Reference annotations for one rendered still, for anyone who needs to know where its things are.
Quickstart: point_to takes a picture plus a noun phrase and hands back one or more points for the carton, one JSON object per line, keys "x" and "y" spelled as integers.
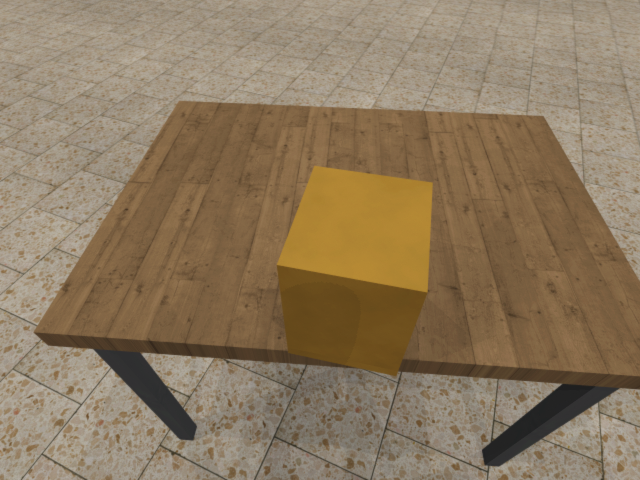
{"x": 353, "y": 272}

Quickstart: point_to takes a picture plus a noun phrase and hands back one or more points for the table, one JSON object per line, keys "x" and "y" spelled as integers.
{"x": 526, "y": 281}

